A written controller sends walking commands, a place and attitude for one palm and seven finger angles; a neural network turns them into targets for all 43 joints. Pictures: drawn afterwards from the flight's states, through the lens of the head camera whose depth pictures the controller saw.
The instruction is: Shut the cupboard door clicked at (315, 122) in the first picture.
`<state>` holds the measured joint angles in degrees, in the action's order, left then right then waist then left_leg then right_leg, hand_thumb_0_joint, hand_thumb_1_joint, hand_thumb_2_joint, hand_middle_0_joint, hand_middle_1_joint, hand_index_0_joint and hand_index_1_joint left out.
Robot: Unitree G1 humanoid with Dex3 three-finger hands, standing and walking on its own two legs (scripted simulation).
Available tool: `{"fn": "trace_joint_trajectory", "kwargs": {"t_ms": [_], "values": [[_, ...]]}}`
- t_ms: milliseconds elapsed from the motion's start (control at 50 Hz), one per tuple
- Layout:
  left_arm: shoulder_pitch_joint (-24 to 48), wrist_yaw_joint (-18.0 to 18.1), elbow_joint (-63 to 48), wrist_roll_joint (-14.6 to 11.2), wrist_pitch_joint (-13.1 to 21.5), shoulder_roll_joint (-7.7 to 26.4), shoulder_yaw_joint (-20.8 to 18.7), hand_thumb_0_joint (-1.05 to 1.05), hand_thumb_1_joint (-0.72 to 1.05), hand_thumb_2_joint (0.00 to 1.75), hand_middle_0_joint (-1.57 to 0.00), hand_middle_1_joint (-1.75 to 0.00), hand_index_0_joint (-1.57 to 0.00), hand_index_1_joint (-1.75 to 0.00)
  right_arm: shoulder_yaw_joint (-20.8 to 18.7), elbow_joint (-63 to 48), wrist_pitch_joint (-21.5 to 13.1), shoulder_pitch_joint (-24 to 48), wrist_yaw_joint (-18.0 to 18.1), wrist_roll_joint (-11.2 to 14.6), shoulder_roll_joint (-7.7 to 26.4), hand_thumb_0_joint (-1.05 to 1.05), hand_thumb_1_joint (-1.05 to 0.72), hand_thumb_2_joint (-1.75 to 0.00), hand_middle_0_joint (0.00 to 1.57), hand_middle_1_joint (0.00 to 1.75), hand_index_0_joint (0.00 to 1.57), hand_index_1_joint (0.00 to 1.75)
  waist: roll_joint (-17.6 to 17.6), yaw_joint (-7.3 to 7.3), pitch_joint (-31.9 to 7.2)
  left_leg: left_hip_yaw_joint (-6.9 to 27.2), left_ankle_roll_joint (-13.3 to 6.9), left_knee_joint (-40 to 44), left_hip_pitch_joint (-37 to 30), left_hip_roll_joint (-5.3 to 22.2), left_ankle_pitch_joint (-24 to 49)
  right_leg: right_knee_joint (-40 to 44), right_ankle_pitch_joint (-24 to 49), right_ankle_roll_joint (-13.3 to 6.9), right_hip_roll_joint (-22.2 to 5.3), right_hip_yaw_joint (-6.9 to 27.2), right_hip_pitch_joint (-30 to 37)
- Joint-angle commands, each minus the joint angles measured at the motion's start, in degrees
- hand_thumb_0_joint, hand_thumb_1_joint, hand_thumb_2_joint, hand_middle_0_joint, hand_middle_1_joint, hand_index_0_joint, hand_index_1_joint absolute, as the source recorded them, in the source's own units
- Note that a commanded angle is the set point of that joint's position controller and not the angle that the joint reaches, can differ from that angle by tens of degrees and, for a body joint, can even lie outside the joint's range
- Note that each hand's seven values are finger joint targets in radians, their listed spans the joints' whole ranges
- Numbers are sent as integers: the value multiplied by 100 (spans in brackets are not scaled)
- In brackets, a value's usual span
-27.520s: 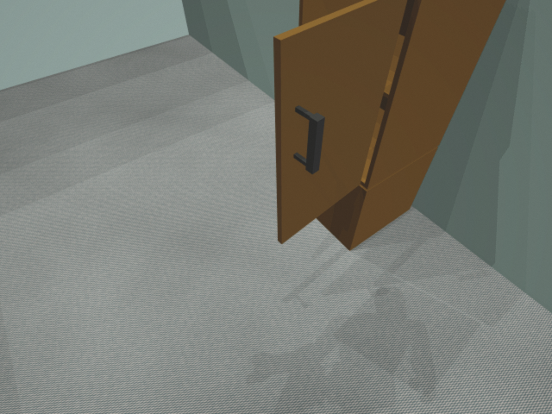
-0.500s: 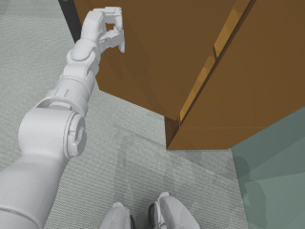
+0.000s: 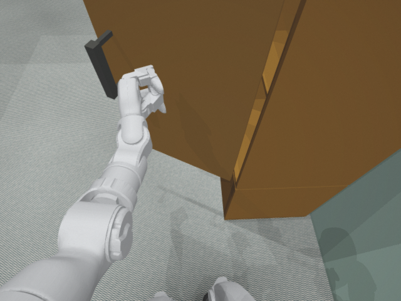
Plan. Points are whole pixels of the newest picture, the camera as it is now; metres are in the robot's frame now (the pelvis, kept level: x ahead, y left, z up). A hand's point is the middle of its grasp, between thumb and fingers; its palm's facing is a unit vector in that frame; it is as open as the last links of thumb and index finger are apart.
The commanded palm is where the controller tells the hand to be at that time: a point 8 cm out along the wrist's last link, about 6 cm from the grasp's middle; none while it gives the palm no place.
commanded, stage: pull the fist back off the door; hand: left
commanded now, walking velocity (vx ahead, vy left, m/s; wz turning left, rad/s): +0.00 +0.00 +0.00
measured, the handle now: (109, 66) +0.61 +0.14 +0.09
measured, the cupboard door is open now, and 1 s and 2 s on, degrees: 63 63 63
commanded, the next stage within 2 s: draw the hand back to the body in 0.30 s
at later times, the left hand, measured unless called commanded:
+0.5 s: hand (162, 111) +0.45 +0.03 +0.10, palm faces +0.04 -1.00 -0.02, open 3.1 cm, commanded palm +0.40 +0.09 +0.11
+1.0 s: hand (82, 176) +0.31 +0.13 +0.15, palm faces +0.03 -0.99 -0.10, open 3.1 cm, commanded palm +0.27 +0.19 +0.16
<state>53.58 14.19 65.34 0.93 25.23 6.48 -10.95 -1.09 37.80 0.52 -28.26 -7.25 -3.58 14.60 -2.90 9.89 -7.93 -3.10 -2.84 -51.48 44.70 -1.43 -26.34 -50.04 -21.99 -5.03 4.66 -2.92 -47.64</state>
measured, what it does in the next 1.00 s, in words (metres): stands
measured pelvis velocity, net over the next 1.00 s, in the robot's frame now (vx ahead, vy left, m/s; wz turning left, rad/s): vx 0.00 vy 0.01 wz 0.02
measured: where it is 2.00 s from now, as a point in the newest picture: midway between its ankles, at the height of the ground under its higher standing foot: outside the picture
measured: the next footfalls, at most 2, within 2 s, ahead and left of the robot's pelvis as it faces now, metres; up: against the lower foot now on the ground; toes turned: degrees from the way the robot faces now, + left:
none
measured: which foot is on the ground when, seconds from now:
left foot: down 0.00-1.00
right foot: down 0.00-1.00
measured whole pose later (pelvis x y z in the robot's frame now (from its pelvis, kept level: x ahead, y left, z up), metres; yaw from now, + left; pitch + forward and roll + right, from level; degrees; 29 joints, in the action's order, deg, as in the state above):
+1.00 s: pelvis +0.00 +0.01 +0.04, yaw +1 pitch +1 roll +0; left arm 4.1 1.4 7.9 -6.9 4.8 9.9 0.5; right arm 1.0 31.1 1.5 -10.5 2.0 3.2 14.4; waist -2.7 0.4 -3.4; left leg -1.6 -3.2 -33.9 15.8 -2.9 -19.7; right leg -33.4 -16.6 -4.2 3.8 -2.9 -18.5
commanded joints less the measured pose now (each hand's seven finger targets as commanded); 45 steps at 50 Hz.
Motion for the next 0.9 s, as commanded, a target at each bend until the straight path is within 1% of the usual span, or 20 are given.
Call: {"fn": "trace_joint_trajectory", "kwargs": {"t_ms": [0,40,60,140,180,200,240,280,300,400,420,460,500,540,580,680,700,740,820,880], "values": [[1833,-2,-1693,-118,258,400,221,0,90,90,-130,-150,-130,-150,-312,-554,-45,-454,85,110,761,0,-90,-90,20,30,20,30,457,-136,-2332,163,40,457,-845,-89,1888,710,2776,549,-312,603,2428],[1776,-9,-2152,-171,306,158,491,0,90,90,-130,-150,-130,-150,-319,-591,-60,-286,120,140,709,0,-90,-90,20,30,20,30,445,-125,-2302,170,31,452,-1063,-75,1978,723,2870,554,-315,586,2402],[1865,-3,-2355,-183,348,81,636,0,90,90,-130,-150,-130,-150,-318,-578,-62,-234,144,147,705,0,-90,-90,20,30,20,30,424,-54,-2230,194,18,440,-1169,-63,2007,720,2897,581,-320,584,2302],[1679,42,-2707,-170,374,-189,1015,0,90,90,-130,-150,-130,-150,-320,-560,-106,43,198,181,658,0,-90,-90,20,30,20,30,403,-64,-2154,231,35,465,-1395,-49,1822,760,2561,572,-350,553,2117],[1524,74,-2619,-167,284,-270,1127,0,90,90,-130,-150,-130,-150,-291,-575,-92,170,244,204,649,0,-90,-90,20,30,20,30,610,-45,-2032,246,25,521,-1312,-51,1641,816,2373,598,-370,568,2111],[1523,117,-2612,-180,250,-122,978,0,90,90,-130,-150,-130,-150,-285,-564,-89,219,266,211,650,0,-90,-90,20,30,20,30,616,-98,-1997,258,37,559,-1270,-57,1515,850,2197,574,-381,568,2143],[1755,166,-2434,-161,172,-145,1052,0,90,90,-130,-150,-130,-150,-235,-541,-71,339,315,220,632,0,-90,-90,20,30,20,30,685,-10,-1820,281,34,587,-1173,-65,1302,891,1925,568,-401,572,2040],[2145,241,-2302,-146,191,33,905,0,90,90,-130,-150,-130,-150,-202,-481,-85,426,367,220,617,0,-90,-90,20,30,20,30,562,40,-1823,276,22,542,-1127,-80,1210,896,1836,594,-432,643,1973],[2195,260,-2185,-160,210,12,878,0,90,90,-130,-150,-130,-150,-186,-474,-101,437,375,206,605,0,-90,-90,20,30,20,30,628,19,-1813,296,28,544,-1056,-96,1156,874,1773,582,-429,630,1991],[1997,158,-1615,-186,274,107,677,0,90,90,-130,-150,-130,-150,-161,-468,-162,437,359,167,628,0,-90,-90,20,30,20,30,625,-46,-2091,296,46,461,-856,-111,1298,705,2068,578,-444,637,2126],[1555,134,-1717,-213,286,455,292,0,90,90,-130,-150,-130,-150,-184,-546,-153,419,354,173,665,0,-90,-90,20,30,20,30,650,-286,-2351,268,58,482,-845,-119,1461,663,2280,570,-443,676,2427],[673,-31,-2210,-261,231,492,254,0,90,90,-130,-150,-130,-150,-177,-790,-97,470,331,207,673,0,-90,-90,20,30,20,30,619,-566,-2775,212,69,608,-1006,-122,1931,584,2969,546,-423,671,3016],[102,-212,-2735,-327,64,564,258,0,90,90,-130,-150,-130,-150,-170,-965,-31,526,326,292,651,0,-90,-90,20,30,20,30,753,-683,-2628,140,67,744,-995,-113,1965,737,3270,608,-452,724,3375],[-398,-370,-3386,-436,-128,602,267,0,90,90,-130,-150,-130,-150,-180,-1116,39,621,366,376,648,0,-90,-90,20,30,20,30,1095,-742,-2391,109,44,912,-1074,-90,1890,964,3380,712,-488,785,3637],[-582,-561,-4036,-603,-316,564,410,0,90,90,-130,-150,-130,-150,-160,-1220,77,797,441,467,651,0,-90,-90,20,30,20,30,1240,-703,-2063,107,21,1077,-1222,-64,1719,1244,3181,817,-532,867,3689],[-1048,-893,-5711,-831,-543,344,922,0,90,90,-130,-150,-130,-150,-128,-1281,-104,1215,630,591,525,0,-90,-90,20,30,20,30,418,-722,-1758,144,-16,1385,-2161,-11,1715,1593,2427,642,-475,728,3505],[-1341,-930,-5777,-855,-618,451,861,0,90,90,-130,-150,-130,-150,-119,-1247,-143,1267,664,610,528,0,-90,-90,20,30,20,30,404,-751,-1591,165,-8,1452,-2226,9,1708,1649,2303,605,-466,696,3457],[-1865,-1036,-5958,-891,-818,314,1051,0,90,90,-130,-150,-130,-150,-85,-1278,-219,1416,694,642,511,0,-90,-90,20,30,20,30,400,-760,-1243,188,-10,1583,-2334,11,1622,1781,2056,572,-479,644,3336],[-2742,-1197,-6297,-1045,-1334,668,741,0,90,90,-127,-147,-127,-147,-1,-1428,-235,1795,788,711,529,0,-90,-90,20,30,20,30,725,-950,-804,216,-3,1860,-2328,-3,1338,2089,1468,546,-556,677,3522],[-3020,-1320,-6737,-1112,-1636,788,681,0,90,90,-119,-138,-119,-138,76,-1557,-226,2100,862,758,492,0,-90,-90,20,30,20,30,516,-1017,-509,236,-7,1989,-2482,-5,1292,2226,1304,509,-591,694,3572]]}}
